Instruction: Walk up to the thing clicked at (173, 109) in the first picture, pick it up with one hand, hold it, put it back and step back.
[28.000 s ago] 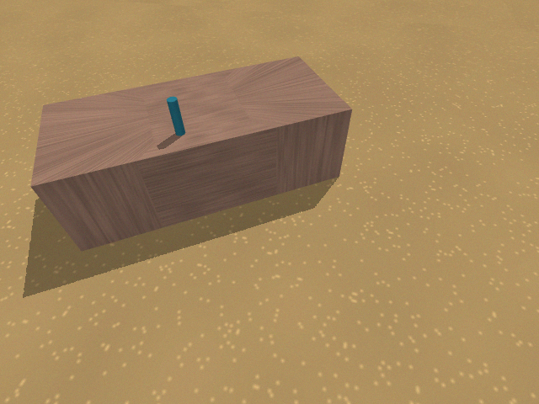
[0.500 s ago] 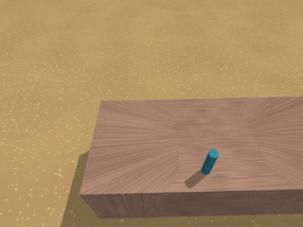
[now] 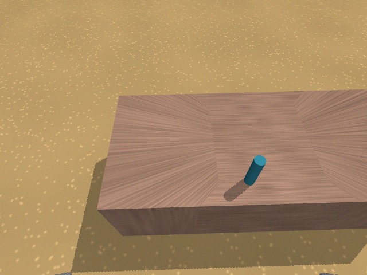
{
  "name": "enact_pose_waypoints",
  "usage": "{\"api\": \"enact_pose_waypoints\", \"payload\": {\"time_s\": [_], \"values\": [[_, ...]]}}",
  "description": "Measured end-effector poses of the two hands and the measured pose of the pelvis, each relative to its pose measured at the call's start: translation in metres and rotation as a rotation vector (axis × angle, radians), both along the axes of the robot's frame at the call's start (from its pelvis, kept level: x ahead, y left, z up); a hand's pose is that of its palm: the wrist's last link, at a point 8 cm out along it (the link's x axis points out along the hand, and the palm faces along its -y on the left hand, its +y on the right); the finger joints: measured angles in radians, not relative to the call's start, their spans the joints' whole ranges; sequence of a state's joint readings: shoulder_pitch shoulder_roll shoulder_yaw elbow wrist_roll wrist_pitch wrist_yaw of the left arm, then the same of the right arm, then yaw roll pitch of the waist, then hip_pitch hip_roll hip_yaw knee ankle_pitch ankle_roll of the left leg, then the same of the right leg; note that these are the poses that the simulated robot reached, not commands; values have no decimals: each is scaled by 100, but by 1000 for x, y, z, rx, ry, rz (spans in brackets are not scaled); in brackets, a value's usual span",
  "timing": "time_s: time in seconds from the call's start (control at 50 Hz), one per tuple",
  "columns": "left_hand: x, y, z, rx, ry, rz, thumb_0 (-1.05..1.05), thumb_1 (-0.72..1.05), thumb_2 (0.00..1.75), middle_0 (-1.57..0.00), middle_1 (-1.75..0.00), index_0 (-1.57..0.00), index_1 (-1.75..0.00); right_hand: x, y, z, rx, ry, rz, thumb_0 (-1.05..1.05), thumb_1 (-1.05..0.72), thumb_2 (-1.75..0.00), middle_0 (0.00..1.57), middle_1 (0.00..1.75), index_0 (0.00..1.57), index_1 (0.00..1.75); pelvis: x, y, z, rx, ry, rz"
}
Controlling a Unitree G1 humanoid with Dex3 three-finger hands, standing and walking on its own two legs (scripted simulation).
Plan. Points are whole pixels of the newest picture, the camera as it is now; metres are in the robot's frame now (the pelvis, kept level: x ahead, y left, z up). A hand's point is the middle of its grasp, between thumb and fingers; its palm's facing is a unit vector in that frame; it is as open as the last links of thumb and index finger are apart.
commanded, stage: step back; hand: right
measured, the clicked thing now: (254, 171) +0.48 -0.24 -0.27
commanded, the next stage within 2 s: none
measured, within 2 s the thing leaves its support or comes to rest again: neither
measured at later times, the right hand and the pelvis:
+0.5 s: hand out of the picture -0.03 -0.23 -0.14, palm faces +0.05 +0.90 -0.43, open 7.4 cm; pelvis -0.09 +0.05 -0.01, yaw -5 degrees
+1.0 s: hand out of the picture -0.14 -0.23 -0.15, palm faces -0.03 +0.90 -0.44, open 7.4 cm; pelvis -0.22 +0.05 -0.01, yaw -2 degrees
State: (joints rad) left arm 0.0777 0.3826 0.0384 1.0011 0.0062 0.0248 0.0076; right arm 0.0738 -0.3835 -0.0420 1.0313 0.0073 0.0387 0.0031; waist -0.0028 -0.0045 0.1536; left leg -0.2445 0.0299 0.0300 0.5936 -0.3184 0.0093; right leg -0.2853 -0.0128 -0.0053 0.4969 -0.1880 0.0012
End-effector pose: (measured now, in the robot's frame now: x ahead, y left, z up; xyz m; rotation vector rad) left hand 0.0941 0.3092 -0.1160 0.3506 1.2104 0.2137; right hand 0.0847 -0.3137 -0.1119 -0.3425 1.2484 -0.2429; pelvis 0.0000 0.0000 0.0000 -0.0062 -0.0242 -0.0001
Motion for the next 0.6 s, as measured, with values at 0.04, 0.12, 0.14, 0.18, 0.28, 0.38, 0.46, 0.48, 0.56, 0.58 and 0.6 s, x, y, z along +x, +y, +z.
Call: {"api": "enact_pose_waypoints", "payload": {"time_s": [0.04, 0.12, 0.14, 0.18, 0.28, 0.38, 0.46, 0.48, 0.56, 0.58, 0.6], "values": [[-2, 6, -2, 7, -7, -20, 0, 90, 90, -21, -30, -20, -30, -5, 1, 1, -16, 1, 1, 1, -91, -90, 20, 30, 21, 30, -9, 6, -2, 6, 0, -6], [-1, 23, -11, 11, -35, -55, 0, 90, 90, -21, -30, -20, -30, -26, 10, 4, -46, -3, 2, 1, -91, -90, 20, 30, 21, 30, -26, 23, -9, 8, 10, -4], [1, 28, -14, 8, -49, -60, 0, 90, 90, -21, -30, -20, -30, -33, 14, 4, -57, -3, 7, 1, -91, -90, 20, 30, 21, 30, -30, 28, -13, 4, 13, -1], [5, 37, -23, -4, -79, -60, 1, 90, 90, -21, -30, -20, -30, -51, 21, 2, -84, 11, 15, 1, -91, -90, 20, 30, 21, 30, -39, 37, -20, 3, 7, 0], [-5, 40, -20, -26, -80, -56, 0, 90, 90, -21, -30, -20, -30, -96, 43, 14, -74, 73, -13, 1, -91, -90, 20, 30, 21, 30, -54, 45, -8, -16, -3, -11], [-32, 40, -16, -40, -39, -75, 0, 90, 90, -21, -30, -20, -30, -113, 52, 18, -72, 47, -39, 1, -90, -90, 21, 30, 21, 30, -69, 51, -1, -24, 4, -42], [-53, 39, -16, -28, -2, -96, 0, 90, 90, -21, -30, -20, -30, -119, 51, 14, -64, -13, -45, 1, -90, -90, 21, 30, 21, 30, -85, 51, -3, -18, 1, -69], [-57, 38, -16, -24, 1, -101, 0, 90, 90, -21, -30, -20, -30, -121, 50, 12, -61, -25, -44, 1, -90, -90, 21, 30, 21, 30, -90, 50, -4, -15, -1, -75], [-72, 31, -13, -4, -12, -120, 1, 90, 90, -21, -30, -20, -30, -131, 39, -1, -40, -61, -40, 1, -90, -90, 21, 30, 21, 30, -108, 42, -13, -1, -5, -98], [-77, 28, -12, 4, -19, -123, 1, 90, 90, -21, -30, -20, -30, -133, 36, -5, -33, -69, -42, 1, -90, -90, 21, 30, 21, 30, -113, 39, -15, -1, -7, -104], [-82, 25, -10, 9, -22, -125, 1, 90, 90, -21, -30, -20, -30, -136, 33, -8, -26, -75, -46, 1, -90, -90, 21, 30, 21, 30, -118, 37, -16, -16, -13, -101]]}}
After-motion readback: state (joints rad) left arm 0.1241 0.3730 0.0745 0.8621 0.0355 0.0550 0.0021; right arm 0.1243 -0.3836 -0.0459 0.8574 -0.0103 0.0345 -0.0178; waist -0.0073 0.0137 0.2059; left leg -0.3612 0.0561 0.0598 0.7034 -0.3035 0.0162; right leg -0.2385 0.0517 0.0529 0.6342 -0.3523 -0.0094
